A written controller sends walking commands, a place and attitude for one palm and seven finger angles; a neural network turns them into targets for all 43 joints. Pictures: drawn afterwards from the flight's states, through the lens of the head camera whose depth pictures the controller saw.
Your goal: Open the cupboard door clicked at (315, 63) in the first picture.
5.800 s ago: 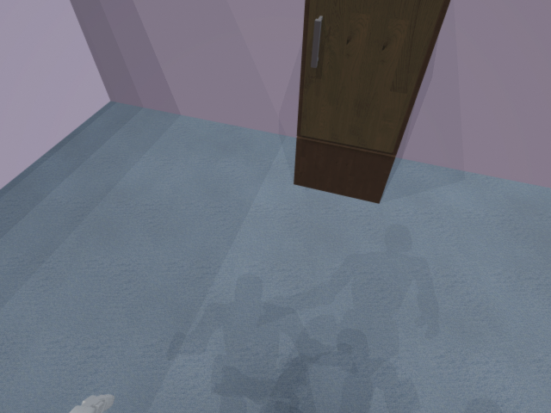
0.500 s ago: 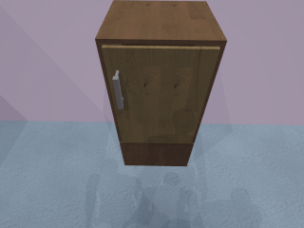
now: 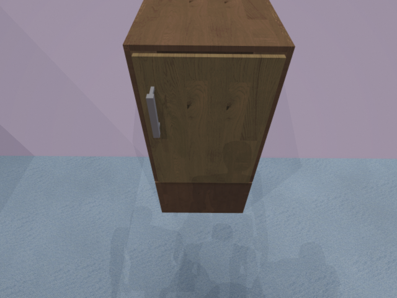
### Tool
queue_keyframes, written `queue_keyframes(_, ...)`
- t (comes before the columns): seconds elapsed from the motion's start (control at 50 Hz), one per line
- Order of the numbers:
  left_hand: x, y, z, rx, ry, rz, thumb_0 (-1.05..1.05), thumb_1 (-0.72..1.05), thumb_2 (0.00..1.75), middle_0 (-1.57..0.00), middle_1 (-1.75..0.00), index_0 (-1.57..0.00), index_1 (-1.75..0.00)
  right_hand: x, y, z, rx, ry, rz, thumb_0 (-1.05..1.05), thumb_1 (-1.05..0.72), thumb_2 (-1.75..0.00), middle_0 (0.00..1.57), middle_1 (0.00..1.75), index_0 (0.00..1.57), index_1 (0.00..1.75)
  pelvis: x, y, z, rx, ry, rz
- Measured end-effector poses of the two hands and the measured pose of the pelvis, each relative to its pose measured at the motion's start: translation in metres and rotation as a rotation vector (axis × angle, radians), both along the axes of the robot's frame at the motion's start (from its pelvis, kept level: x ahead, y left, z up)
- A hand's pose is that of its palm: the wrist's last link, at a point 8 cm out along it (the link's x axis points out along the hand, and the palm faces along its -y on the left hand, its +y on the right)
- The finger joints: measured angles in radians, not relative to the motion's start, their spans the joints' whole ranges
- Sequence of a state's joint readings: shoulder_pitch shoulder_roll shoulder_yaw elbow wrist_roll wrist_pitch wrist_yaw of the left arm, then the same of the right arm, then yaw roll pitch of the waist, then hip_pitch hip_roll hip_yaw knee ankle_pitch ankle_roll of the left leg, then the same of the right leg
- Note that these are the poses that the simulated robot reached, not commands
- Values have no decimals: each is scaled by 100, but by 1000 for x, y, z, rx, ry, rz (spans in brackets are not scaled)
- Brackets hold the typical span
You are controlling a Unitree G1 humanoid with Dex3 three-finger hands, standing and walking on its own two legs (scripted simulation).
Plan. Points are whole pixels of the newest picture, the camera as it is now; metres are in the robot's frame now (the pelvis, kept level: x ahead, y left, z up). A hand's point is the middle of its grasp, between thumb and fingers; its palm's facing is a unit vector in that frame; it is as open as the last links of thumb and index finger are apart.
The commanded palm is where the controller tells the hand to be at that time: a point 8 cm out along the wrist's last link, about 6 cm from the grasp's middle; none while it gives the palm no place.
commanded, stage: look again from close up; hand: left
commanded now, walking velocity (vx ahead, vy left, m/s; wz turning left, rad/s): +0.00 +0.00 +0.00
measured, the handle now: (154, 113) +0.62 +0.16 -0.01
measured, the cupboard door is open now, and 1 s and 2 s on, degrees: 0 0 0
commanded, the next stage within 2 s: shuffle to correct the standing spot in 0.34 s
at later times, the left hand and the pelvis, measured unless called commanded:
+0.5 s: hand out of the picture +0.00 +0.18 -0.17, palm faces +0.03 -0.98 -0.20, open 7.4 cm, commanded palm none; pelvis -0.01 +0.00 +0.00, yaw +1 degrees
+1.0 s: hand out of the picture +0.00 +0.14 -0.19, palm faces +0.04 -0.99 -0.10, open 7.4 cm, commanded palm none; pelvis +0.06 -0.01 -0.01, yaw -1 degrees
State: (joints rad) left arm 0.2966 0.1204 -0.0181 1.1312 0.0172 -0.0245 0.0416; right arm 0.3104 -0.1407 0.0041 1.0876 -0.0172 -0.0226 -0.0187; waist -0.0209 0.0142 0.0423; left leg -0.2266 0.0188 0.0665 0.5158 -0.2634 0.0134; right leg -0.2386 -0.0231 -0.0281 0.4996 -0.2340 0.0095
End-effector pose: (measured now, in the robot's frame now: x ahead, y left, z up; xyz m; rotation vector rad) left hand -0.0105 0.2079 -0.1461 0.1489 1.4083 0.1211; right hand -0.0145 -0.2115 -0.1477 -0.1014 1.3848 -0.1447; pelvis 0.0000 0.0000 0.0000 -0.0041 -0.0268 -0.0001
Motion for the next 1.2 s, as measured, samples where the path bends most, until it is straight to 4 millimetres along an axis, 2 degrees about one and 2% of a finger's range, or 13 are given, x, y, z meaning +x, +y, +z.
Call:
queue_keyframes(0.22, 12, 23, 4, 32, -101, 16, 1, 91, 89, -20, -30, -20, -30, 33, -8, 5, -38, -126, 52, 2, -93, -90, 20, 30, 20, 30, -5, 6, -1, 7, -16, 13)
queue_keyframes(0.42, 8, 28, 7, 37, -107, 12, 1, 90, 89, -20, -30, -20, -30, 37, -16, 12, -51, -138, 70, 1, -91, -90, 20, 30, 20, 30, -11, 4, 1, 8, -14, 14)
queue_keyframes(0.58, -4, 18, 2, 17, -65, 19, 1, 90, 89, -20, -30, -20, -30, 22, -18, 9, -48, -83, 61, 1, -91, -90, 20, 30, 20, 30, -8, -1, 0, 9, -9, 12)
queue_keyframes(0.74, -15, -3, -3, -13, 2, 46, 1, 90, 89, -20, -30, -20, -30, 11, -24, 2, -33, -11, 27, 1, -91, -90, 20, 30, 20, 30, 11, -12, -4, 7, 6, 6)
queue_keyframes(0.84, -14, -16, -7, -32, 35, 79, 1, 90, 89, -20, -30, -20, -30, 20, -26, 0, -34, 14, 23, 1, -91, -90, 20, 30, 20, 30, 28, -16, -7, -7, 18, 14)
queue_keyframes(0.92, -10, -20, -14, -59, 62, 104, 1, 90, 89, -20, -30, -20, -30, 41, -20, 3, -46, 11, 30, 1, -91, -90, 20, 30, 19, 30, 43, -13, -9, -7, 18, 20)
queue_keyframes(1.0, 9, -21, -15, -77, 103, 63, 1, 90, 89, -20, -30, -20, -30, 58, -14, 7, -54, -39, -2, 1, -91, -90, 20, 30, 20, 30, 59, -12, -7, 1, 24, -15)
queue_keyframes(1.1, 72, -20, -7, -50, 28, 3, 2, 91, 89, -20, -30, -20, -30, 52, -13, 11, -33, 11, -31, 0, -91, -90, 20, 30, 20, 30, 72, -22, 0, -9, 27, -20)
queue_keyframes(1.2, 120, -10, -5, 43, -85, 2, 4, 95, 89, -20, -30, -20, -30, 46, -26, -6, 5, 105, -50, 0, -91, -90, 21, 30, 20, 30, 86, -40, -11, 8, 13, -1)
